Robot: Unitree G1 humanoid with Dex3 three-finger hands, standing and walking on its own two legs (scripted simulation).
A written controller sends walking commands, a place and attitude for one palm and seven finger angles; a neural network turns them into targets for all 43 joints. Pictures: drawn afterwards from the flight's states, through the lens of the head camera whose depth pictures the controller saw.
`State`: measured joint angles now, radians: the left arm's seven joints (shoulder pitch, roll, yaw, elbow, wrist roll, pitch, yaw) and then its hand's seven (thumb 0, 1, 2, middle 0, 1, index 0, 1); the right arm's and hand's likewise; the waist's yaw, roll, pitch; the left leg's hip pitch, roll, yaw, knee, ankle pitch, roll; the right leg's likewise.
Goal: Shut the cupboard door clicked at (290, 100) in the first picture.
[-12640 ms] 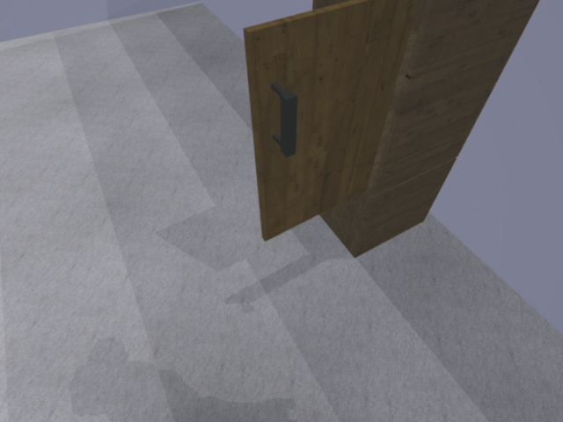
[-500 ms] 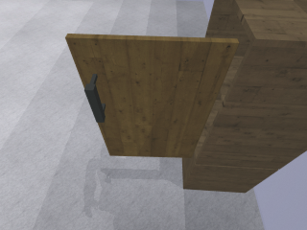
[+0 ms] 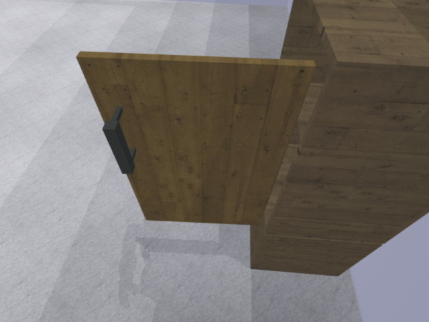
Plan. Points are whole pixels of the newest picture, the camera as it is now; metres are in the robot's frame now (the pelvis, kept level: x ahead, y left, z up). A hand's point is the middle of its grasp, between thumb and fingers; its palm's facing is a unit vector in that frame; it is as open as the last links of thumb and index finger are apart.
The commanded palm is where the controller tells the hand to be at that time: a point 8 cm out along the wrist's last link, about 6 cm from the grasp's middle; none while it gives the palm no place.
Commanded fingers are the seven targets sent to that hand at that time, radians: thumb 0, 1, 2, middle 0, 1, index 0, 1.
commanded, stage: raise the hand and make a fist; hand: left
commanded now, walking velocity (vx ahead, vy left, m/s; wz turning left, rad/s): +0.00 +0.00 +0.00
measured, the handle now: (123, 141) +0.42 +0.22 +0.08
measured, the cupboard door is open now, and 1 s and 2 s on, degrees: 92 92 92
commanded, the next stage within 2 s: bring the fist close to the handle in 1.92 s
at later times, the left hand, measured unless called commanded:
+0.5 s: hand out of the picture +0.10 +0.20 -0.04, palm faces +0.18 -0.98 -0.03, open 5.8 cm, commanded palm +0.10 +0.23 -0.02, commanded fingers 0.00 0.90 0.90 -0.66 -0.80 -0.66 -0.80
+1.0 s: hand (90, 306) +0.14 +0.21 +0.02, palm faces +0.04 -1.00 -0.03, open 3.6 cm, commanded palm +0.11 +0.25 +0.03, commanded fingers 0.00 0.90 0.90 -1.12 -1.30 -1.12 -1.30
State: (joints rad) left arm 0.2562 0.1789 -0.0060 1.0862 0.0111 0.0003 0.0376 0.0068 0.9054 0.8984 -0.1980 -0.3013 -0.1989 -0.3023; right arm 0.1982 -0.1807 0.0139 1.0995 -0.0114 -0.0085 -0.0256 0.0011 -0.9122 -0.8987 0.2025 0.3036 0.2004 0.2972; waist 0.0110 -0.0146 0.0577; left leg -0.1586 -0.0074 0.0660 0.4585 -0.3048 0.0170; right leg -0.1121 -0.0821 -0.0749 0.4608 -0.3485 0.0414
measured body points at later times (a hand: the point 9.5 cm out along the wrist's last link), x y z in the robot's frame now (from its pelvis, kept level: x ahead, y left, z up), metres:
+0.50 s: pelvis -0.07 -0.04 -0.08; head -0.01 -0.04 +0.37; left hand +0.08 +0.25 -0.03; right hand +0.17 -0.30 -0.11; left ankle -0.04 +0.12 -0.74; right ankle -0.05 -0.13 -0.74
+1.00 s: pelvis -0.07 +0.02 -0.06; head -0.03 +0.02 +0.39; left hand +0.13 +0.26 +0.02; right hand +0.09 -0.22 -0.13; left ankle -0.04 +0.12 -0.74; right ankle -0.05 -0.13 -0.74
